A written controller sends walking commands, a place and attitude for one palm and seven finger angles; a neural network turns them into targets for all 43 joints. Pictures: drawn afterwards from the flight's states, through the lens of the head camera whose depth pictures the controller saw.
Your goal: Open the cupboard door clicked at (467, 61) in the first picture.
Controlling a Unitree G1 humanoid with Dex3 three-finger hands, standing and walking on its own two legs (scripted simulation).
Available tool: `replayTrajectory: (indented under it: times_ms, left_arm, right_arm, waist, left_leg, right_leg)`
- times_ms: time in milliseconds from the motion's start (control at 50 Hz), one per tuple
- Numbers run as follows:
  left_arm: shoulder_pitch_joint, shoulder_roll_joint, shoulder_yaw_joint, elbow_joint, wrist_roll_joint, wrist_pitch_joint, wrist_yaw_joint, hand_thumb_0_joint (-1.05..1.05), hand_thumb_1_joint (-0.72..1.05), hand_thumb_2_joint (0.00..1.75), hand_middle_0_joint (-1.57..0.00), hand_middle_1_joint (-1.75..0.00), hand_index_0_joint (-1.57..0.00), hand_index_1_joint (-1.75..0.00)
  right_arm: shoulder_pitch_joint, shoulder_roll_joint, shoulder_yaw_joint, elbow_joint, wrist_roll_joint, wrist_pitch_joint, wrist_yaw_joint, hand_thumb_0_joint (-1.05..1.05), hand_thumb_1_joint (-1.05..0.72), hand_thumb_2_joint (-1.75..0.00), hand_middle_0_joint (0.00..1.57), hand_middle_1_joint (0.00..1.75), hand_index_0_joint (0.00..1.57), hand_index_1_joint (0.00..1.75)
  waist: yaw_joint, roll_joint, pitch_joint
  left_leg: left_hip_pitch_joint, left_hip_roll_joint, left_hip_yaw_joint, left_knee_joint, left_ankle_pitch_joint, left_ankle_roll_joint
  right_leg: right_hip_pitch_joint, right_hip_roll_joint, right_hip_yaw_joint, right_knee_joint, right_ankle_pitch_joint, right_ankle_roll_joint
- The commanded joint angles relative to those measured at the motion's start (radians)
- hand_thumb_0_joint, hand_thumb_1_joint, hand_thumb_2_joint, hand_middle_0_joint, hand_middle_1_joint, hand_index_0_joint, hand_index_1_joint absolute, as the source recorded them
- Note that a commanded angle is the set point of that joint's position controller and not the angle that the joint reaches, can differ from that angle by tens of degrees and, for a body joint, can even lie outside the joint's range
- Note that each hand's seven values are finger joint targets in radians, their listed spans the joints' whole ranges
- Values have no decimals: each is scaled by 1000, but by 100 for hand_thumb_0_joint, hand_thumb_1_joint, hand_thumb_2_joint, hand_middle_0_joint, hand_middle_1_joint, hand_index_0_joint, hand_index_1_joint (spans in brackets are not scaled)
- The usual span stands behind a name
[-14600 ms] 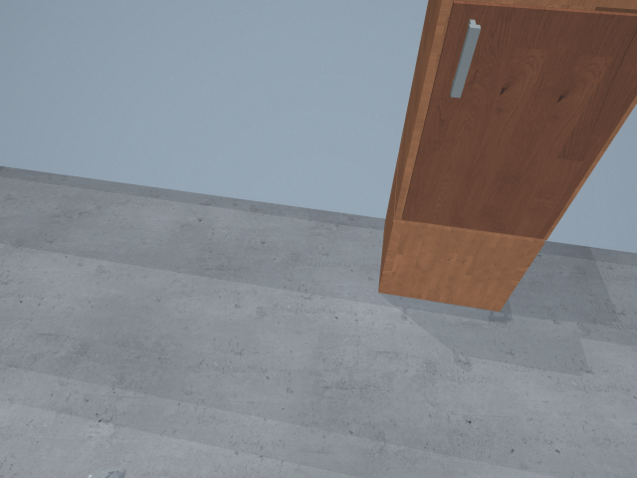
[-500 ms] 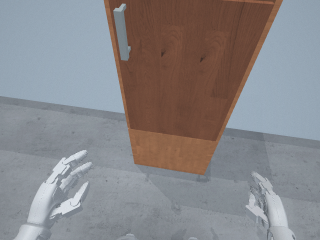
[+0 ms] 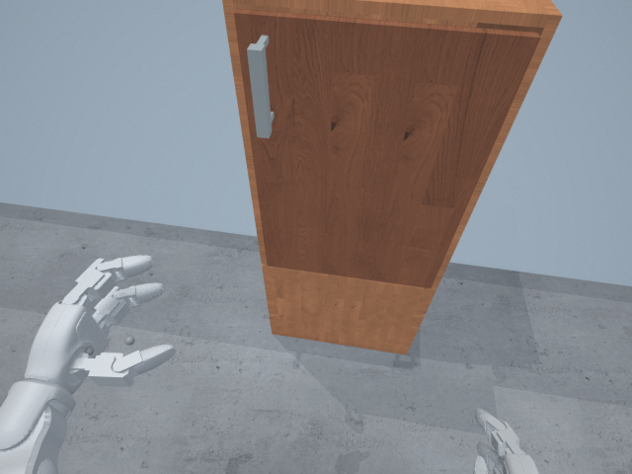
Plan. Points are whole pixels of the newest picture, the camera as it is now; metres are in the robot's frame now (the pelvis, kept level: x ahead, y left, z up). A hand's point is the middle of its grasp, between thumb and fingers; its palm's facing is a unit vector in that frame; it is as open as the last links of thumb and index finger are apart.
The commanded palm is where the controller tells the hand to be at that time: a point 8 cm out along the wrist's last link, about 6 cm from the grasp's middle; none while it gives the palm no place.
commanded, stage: raise the hand with hooked fingers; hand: left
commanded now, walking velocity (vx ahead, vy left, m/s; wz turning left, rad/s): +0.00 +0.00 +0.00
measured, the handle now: (263, 88) +0.62 +0.12 +0.18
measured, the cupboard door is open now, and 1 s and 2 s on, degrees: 0 0 0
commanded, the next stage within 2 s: move the hooked fingers beside the handle in 1.24 s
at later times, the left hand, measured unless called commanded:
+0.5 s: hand (75, 266) +0.28 +0.26 +0.17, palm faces -0.01 -1.00 -0.08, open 13.8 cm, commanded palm +0.25 +0.31 +0.18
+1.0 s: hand (83, 222) +0.31 +0.26 +0.20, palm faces -0.04 -1.00 -0.06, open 14.0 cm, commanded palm +0.28 +0.30 +0.21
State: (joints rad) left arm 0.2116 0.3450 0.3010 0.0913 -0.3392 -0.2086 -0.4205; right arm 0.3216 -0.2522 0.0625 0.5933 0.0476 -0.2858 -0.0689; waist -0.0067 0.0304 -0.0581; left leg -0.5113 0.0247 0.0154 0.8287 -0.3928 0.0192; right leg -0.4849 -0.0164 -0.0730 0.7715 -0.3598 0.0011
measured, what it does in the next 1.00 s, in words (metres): stands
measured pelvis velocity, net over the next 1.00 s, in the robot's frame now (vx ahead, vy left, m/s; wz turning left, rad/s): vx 0.02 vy -0.02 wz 0.00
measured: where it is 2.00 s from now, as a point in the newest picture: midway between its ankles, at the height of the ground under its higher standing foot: outside the picture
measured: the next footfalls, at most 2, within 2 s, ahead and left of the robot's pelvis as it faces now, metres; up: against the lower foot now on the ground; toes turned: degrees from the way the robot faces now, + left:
none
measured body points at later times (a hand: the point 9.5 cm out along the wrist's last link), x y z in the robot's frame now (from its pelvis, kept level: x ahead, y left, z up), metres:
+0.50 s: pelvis +0.02 +0.00 +0.02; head +0.00 +0.00 +0.47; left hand +0.27 +0.32 +0.17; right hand +0.21 -0.21 -0.03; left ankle +0.02 +0.10 -0.71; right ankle +0.02 -0.12 -0.71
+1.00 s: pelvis +0.02 -0.02 +0.03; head +0.01 -0.03 +0.48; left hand +0.31 +0.31 +0.20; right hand +0.19 -0.26 -0.04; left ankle +0.02 +0.10 -0.71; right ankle +0.02 -0.12 -0.71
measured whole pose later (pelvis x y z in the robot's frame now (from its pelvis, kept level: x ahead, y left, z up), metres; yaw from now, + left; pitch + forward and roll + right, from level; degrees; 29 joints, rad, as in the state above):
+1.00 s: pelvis +0.02 -0.02 +0.03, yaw +0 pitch -1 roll -1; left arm -0.19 0.50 0.46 0.31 -0.34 0.09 -0.57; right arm 0.25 -0.30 0.07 0.59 0.08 -0.20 -0.09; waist 0.03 0.05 -0.02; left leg -0.22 0.03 0.02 0.52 -0.28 0.00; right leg -0.21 0.00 -0.07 0.50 -0.26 -0.02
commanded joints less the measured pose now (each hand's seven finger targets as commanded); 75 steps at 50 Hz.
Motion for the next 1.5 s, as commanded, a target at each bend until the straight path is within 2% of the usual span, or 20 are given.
replayTrajectory:
  times_ms: [0, 140, 280, 320, 380, 520, 720, 800, 880, 940, 1040, 1080, 1140, 1180, 1240, 1280, 1320, 1380, 1420, 1480]
  left_arm:
    - [-188, 210, 103, -221, -23, -35, -10, 0, -13, 46, -27, -96, -27, -96]
    - [-299, 237, 124, -232, -20, 24, -15, 0, -29, 39, -29, -107, -29, -107]
    - [-381, 280, 152, -174, -19, 109, -44, 0, -45, 32, -30, -117, -30, -117]
    - [-432, 295, 159, -180, -17, 127, -53, 0, -50, 30, -30, -120, -30, -120]
    - [-474, 326, 180, -132, -20, 154, -68, 0, -50, 30, -30, -120, -30, -120]
    - [-617, 383, 207, -112, -25, 176, -104, 0, -50, 30, -30, -120, -30, -120]
    - [-754, 485, 261, 1, -26, 237, -148, 0, -50, 30, -30, -120, -30, -120]
    - [-646, 430, 230, 111, -38, 265, -175, 0, -50, 30, -30, -120, -30, -120]
    - [-700, 468, 254, 32, -38, 256, -164, 0, -50, 30, -30, -120, -30, -120]
    - [-732, 488, 285, -52, -36, 222, -137, 0, -50, 30, -30, -120, -30, -120]
    - [-719, 473, 280, -32, -26, 216, -115, 0, -50, 30, -30, -120, -30, -120]
    - [-703, 463, 268, -5, -29, 229, -119, 0, -50, 30, -30, -120, -30, -120]
    - [-710, 448, 249, 5, -26, 244, -128, 0, -50, 30, -30, -120, -30, -120]
    - [-716, 442, 238, -3, -29, 243, -132, 0, -50, 30, -30, -120, -30, -120]
    - [-727, 450, 245, -22, -29, 235, -137, 0, -50, 30, -30, -120, -30, -120]
    - [-705, 450, 249, 6, -35, 237, -136, 0, -50, 30, -30, -120, -30, -120]
    - [-709, 454, 253, 23, -31, 244, -138, 0, -50, 30, -30, -120, -30, -120]
    - [-836, 428, 192, 72, -20, 243, -134, 0, -50, 30, -30, -120, -30, -120]
    - [-926, 425, 169, 80, -6, 231, -125, 0, -50, 30, -30, -120, -30, -120]
    - [-1016, 407, 126, 106, 8, 208, -111, 0, -50, 30, -30, -120, -30, -120]
  right_arm:
    - [-126, -150, -66, -172, 5, -83, -21, 0, -90, -90, 20, 30, 20, 30]
    - [-136, -147, -59, -162, 10, -81, -36, 0, -90, -90, 20, 30, 20, 30]
    - [-142, -148, -45, -157, 12, -55, -38, 0, -90, -90, 20, 30, 20, 30]
    - [-152, -145, -42, -161, 15, -45, -40, 0, -90, -90, 20, 30, 20, 30]
    - [-158, -146, -35, -156, 16, -29, -44, 0, -90, -90, 20, 30, 20, 30]
    - [-179, -140, -25, -152, 20, -13, -50, 0, -90, -90, 20, 30, 20, 30]
    - [-187, -149, -24, -156, 30, 6, -44, 0, -90, -90, 20, 30, 20, 30]
    - [-179, -160, -33, -159, 34, 17, -29, 0, -90, -90, 20, 30, 20, 30]
    - [-194, -161, -37, -177, 35, 23, -25, 0, -90, -90, 20, 30, 20, 30]
    - [-194, -149, -38, -184, 31, 14, -29, 0, -90, -90, 20, 30, 20, 30]
    - [-187, -146, -33, -168, 29, 12, -40, 0, -90, -90, 20, 30, 20, 30]
    - [-185, -150, -34, -164, 30, 16, -43, 0, -90, -90, 20, 30, 20, 30]
    - [-189, -150, -34, -167, 33, 18, -45, 0, -90, -90, 20, 30, 20, 30]
    - [-188, -150, -32, -167, 33, 21, -45, 0, -90, -90, 20, 30, 20, 30]
    - [-191, -148, -31, -166, 32, 18, -45, 0, -90, -90, 20, 30, 20, 30]
    - [-187, -150, -29, -163, 32, 22, -44, 0, -90, -90, 20, 30, 20, 30]
    - [-188, -151, -29, -162, 32, 23, -43, 0, -90, -90, 20, 30, 20, 30]
    - [-182, -152, -27, -145, 36, 30, -53, 0, -90, -90, 20, 30, 20, 30]
    - [-181, -151, -25, -143, 36, 26, -60, 0, -90, -90, 20, 30, 20, 30]
    - [-171, -151, -24, -129, 35, 26, -67, 0, -90, -90, 20, 30, 20, 30]
  waist:
    - [26, 44, -143]
    - [33, 98, -136]
    - [41, 57, -93]
    - [39, 82, -104]
    - [41, 49, -88]
    - [36, 88, -126]
    - [48, 56, -148]
    - [51, -21, -106]
    - [55, -8, -136]
    - [56, 57, -189]
    - [53, 92, -133]
    - [51, 37, -115]
    - [47, 58, -130]
    - [45, 25, -139]
    - [45, 81, -153]
    - [48, 22, -130]
    - [47, 41, -122]
    - [16, 15, -86]
    - [9, 78, -113]
    - [-5, 63, -147]
  left_leg:
    - [120, -14, -62, -205, 145, 2]
    - [215, -12, -69, -265, 200, -3]
    - [266, -13, -69, -313, 266, -6]
    - [290, -15, -65, -324, 272, -5]
    - [298, -19, -63, -338, 260, -1]
    - [355, -26, -55, -360, 295, 3]
    - [375, -37, -45, -383, 320, 11]
    - [332, -36, -28, -370, 309, 15]
    - [336, -36, -23, -358, 295, 15]
    - [371, -39, -22, -363, 317, 15]
    - [367, -37, -19, -380, 301, 14]
    - [355, -34, -17, -379, 296, 15]
    - [362, -36, -22, -379, 296, 15]
    - [366, -35, -25, -380, 303, 14]
    - [387, -37, -26, -381, 316, 12]
    - [365, -36, -29, -383, 308, 12]
    - [361, -37, -32, -388, 296, 12]
    - [357, -34, -34, -385, 252, 12]
    - [377, -36, -41, -388, 237, 10]
    - [398, -33, -47, -384, 249, 11]
  right_leg:
    - [97, 35, 7, -141, 82, -25]
    - [150, 38, -4, -182, 151, -27]
    - [211, 48, -5, -239, 225, -30]
    - [219, 44, -3, -252, 234, -30]
    - [235, 47, 2, -282, 224, -30]
    - [279, 41, 12, -319, 270, -32]
    - [321, 30, 25, -354, 314, -29]
    - [302, 23, 41, -351, 326, -20]
    - [306, 20, 59, -350, 288, -17]
    - [331, 23, 49, -343, 312, -22]
    - [314, 25, 45, -357, 306, -23]
    - [316, 25, 48, -364, 299, -19]
    - [313, 24, 48, -359, 306, -19]
    - [318, 29, 42, -359, 304, -19]
    - [314, 30, 37, -355, 325, -23]
    - [317, 33, 35, -360, 309, -22]
    - [303, 32, 33, -357, 300, -23]
    - [256, 35, 38, -373, 242, -20]
    - [244, 33, 38, -372, 220, -25]
    - [246, 32, 34, -368, 225, -28]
